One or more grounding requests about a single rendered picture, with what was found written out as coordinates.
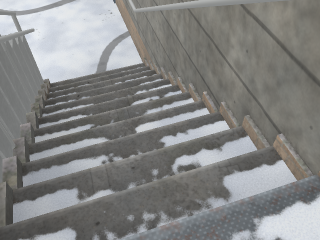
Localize stairs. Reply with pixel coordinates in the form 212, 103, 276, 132
0, 63, 297, 240

